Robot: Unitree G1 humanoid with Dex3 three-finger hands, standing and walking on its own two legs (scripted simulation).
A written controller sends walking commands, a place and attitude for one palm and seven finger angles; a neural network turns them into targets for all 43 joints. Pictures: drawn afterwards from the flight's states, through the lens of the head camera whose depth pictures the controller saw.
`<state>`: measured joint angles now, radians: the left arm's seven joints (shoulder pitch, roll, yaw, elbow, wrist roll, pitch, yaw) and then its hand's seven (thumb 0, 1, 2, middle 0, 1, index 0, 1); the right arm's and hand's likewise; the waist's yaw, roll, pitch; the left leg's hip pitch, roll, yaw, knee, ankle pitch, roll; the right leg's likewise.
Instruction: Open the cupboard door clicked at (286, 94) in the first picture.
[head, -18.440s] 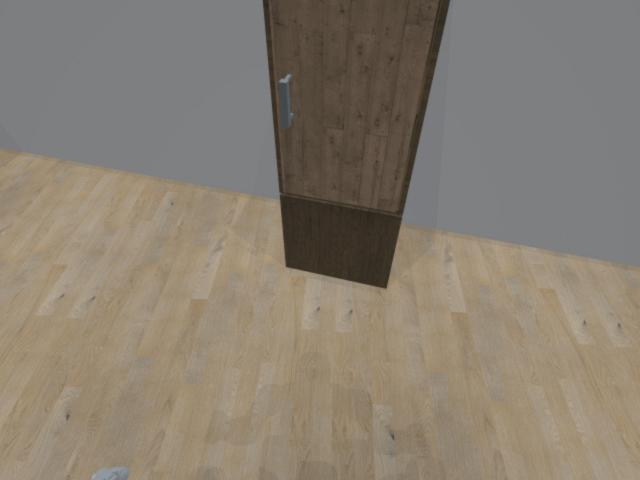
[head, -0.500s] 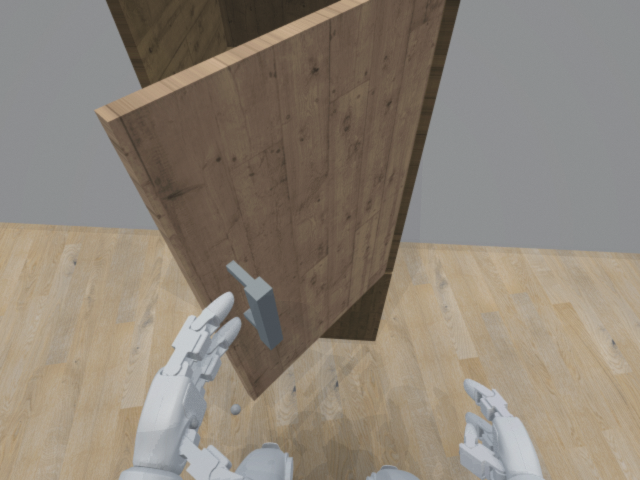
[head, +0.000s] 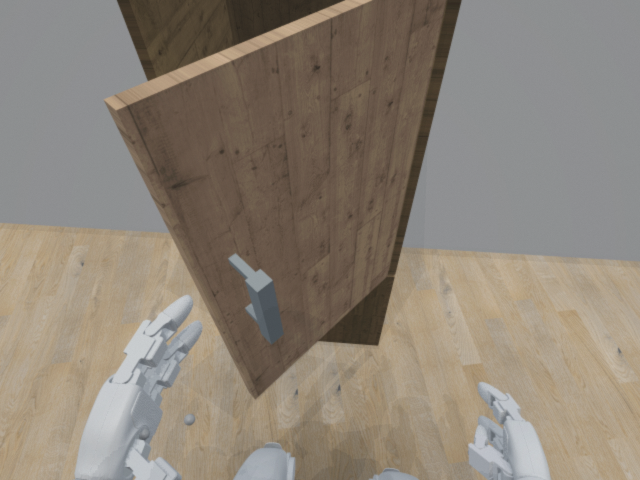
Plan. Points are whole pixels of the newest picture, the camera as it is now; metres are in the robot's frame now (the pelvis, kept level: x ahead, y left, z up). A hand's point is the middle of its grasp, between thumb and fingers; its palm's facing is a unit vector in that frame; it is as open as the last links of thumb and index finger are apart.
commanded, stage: draw the hand back to the body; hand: left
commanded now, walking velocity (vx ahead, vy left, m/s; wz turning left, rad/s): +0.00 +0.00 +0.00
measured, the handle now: (256, 299) +0.31 +0.10 +0.08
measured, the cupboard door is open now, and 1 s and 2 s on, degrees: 50 50 50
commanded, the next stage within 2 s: step back with the hand held close in 1.44 s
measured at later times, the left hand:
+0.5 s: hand (77, 378) +0.19 +0.22 +0.16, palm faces +0.14 -0.95 -0.27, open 15.5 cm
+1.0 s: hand out of the picture +0.23 +0.29 +0.23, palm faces +0.39 -0.83 -0.40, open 9.8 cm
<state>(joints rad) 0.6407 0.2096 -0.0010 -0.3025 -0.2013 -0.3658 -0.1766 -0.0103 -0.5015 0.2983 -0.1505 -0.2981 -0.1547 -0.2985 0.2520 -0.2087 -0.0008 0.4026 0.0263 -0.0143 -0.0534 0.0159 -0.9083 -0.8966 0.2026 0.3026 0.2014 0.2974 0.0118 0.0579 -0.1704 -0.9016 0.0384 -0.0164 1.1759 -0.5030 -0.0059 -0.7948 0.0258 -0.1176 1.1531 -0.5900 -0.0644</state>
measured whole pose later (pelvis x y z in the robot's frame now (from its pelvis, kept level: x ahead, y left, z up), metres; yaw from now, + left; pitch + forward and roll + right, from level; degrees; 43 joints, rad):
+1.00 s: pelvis +0.04 +0.04 +0.09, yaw -1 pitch -2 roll -1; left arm 0.52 0.36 0.29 -0.44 -0.06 -0.02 0.13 0.01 0.49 0.72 -0.19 -0.30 -0.19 -0.30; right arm 0.23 -0.23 0.06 0.57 0.01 -0.09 -0.08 0.02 -0.91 -0.90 0.21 0.30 0.20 0.30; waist 0.05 0.05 -0.03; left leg -0.22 -0.01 0.06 0.53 -0.29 0.05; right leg -0.12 0.00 -0.04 0.46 -0.32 0.00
